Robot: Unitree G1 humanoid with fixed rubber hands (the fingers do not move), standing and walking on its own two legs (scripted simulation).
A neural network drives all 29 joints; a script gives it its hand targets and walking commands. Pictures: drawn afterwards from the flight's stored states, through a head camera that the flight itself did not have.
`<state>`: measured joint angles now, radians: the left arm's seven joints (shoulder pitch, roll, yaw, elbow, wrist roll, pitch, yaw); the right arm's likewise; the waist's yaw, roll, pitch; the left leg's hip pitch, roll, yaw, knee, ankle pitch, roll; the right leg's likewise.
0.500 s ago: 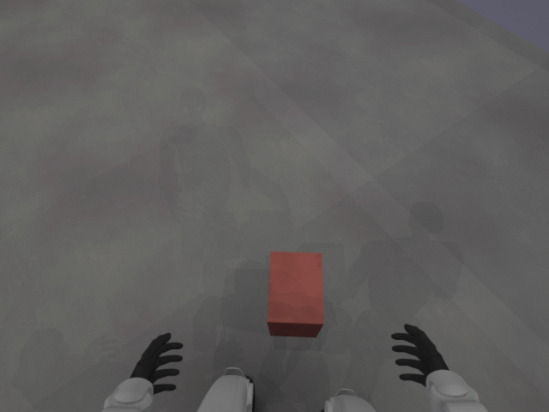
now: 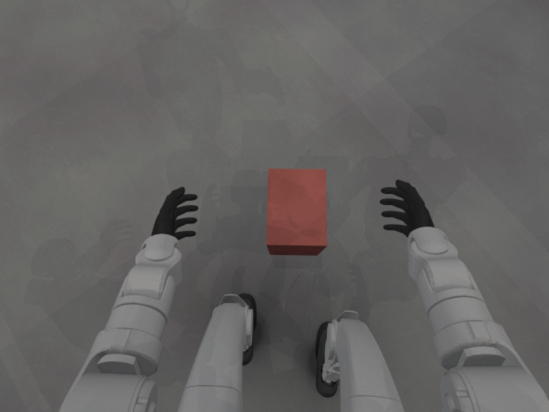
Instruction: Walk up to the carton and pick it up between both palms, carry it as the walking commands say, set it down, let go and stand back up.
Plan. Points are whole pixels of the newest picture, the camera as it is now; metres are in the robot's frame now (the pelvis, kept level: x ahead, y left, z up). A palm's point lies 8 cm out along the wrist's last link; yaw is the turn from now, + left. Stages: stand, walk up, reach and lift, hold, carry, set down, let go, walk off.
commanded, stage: reach and lift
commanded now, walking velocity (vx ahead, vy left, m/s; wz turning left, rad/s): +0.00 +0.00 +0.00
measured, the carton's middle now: (295, 216) +0.48 +0.00 -0.56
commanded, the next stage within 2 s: none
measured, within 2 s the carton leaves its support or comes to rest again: neither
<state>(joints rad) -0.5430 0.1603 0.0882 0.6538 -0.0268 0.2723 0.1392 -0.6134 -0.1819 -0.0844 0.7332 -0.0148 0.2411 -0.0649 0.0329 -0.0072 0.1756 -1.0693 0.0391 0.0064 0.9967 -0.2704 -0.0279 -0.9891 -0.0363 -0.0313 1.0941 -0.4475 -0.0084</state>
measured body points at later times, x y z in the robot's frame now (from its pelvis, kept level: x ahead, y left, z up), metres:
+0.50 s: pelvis +0.01 +0.00 -0.02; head +0.32 +0.00 +0.31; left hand +0.48 +0.18 -0.15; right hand +0.50 -0.16 -0.15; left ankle +0.11 +0.14 -0.65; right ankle +0.04 -0.12 -0.65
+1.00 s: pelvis -0.02 +0.00 -0.09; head +0.33 -0.01 +0.18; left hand +0.48 +0.17 -0.26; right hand +0.49 -0.15 -0.27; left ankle +0.11 +0.14 -0.65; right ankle +0.04 -0.12 -0.65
